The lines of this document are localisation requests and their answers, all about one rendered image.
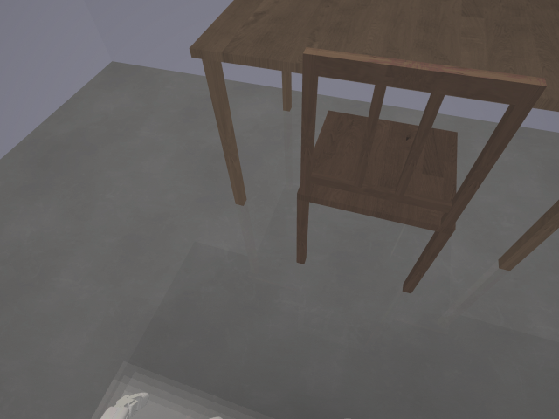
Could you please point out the chair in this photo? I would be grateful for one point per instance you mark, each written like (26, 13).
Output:
(396, 171)

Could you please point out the robot left hand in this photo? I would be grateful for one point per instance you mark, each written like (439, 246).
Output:
(127, 406)

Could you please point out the table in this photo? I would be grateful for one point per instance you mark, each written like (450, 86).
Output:
(511, 36)

